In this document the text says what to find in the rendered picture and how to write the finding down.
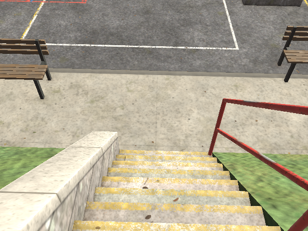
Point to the stairs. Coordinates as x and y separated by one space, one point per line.
157 190

